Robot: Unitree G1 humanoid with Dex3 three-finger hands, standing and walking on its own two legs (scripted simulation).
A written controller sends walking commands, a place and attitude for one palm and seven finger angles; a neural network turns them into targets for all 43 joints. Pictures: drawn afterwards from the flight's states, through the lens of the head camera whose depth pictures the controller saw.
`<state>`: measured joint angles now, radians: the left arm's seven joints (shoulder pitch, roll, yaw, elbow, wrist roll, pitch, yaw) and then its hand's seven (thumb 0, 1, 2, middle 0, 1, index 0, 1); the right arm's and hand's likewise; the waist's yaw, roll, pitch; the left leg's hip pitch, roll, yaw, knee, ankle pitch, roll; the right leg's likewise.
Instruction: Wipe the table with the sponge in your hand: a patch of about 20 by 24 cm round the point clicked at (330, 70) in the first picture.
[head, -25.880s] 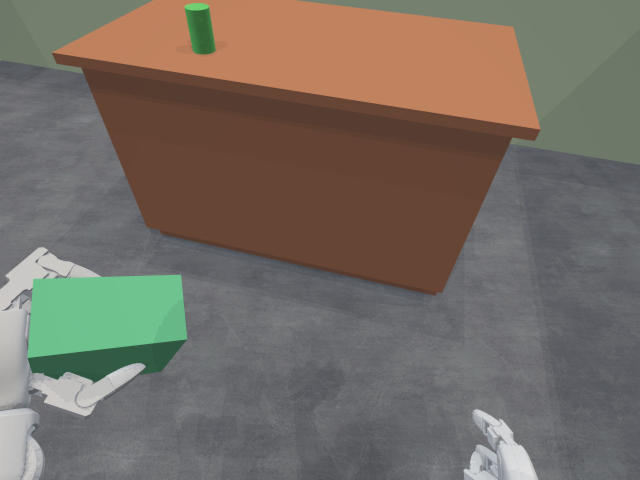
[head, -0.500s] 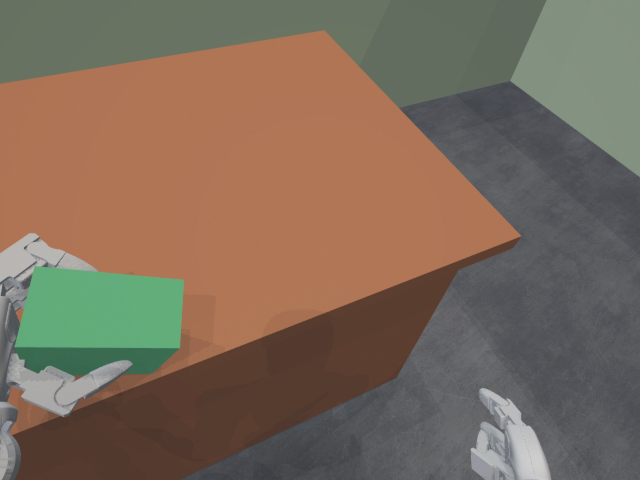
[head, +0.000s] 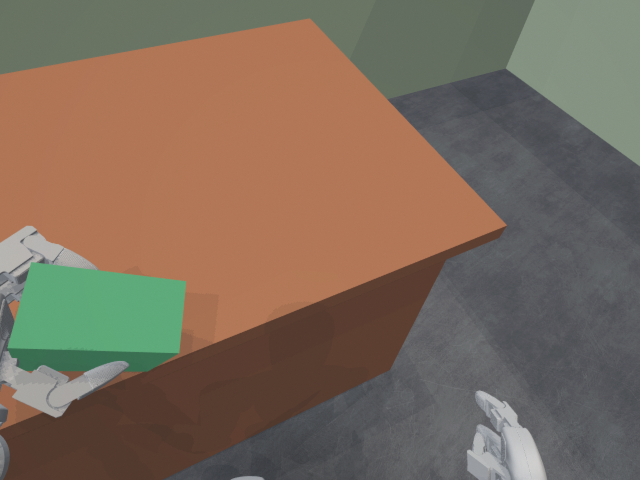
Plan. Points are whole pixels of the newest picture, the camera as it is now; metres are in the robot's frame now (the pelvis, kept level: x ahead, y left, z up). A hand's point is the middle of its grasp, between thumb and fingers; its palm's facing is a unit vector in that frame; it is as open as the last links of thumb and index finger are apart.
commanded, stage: shuffle to correct the standing spot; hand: left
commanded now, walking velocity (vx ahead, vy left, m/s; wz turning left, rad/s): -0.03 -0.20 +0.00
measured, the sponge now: (122, 328) +0.23 +0.20 +0.13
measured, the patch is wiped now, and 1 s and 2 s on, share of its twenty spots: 0.00 0.00 0.00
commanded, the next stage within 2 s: none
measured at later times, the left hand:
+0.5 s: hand (54, 331) +0.21 +0.24 +0.16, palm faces +0.29 -0.86 -0.42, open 10.5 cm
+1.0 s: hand (40, 326) +0.22 +0.26 +0.16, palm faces +0.33 -0.85 -0.41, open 10.5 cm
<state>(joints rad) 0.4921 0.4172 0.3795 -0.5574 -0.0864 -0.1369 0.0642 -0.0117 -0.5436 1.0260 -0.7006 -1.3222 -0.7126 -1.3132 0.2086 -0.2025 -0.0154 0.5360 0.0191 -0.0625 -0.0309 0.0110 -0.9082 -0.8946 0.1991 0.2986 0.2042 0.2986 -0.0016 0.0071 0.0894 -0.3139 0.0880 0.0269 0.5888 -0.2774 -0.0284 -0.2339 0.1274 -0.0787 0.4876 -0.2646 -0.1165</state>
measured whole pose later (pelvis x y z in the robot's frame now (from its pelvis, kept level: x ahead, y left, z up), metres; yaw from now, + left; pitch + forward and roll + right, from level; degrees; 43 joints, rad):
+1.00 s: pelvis +0.00 +0.01 +0.00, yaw +1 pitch +0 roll -1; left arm 0.50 0.41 0.37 -0.56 -0.09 -0.12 0.10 -0.01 -0.54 1.03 -0.70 -1.32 -0.71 -1.31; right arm 0.22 -0.20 -0.01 0.56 0.02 -0.05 -0.04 0.01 -0.91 -0.89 0.20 0.30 0.20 0.30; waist 0.01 -0.03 0.07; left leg -0.28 0.06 0.03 0.57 -0.27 -0.02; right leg -0.22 0.10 -0.08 0.50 -0.28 -0.07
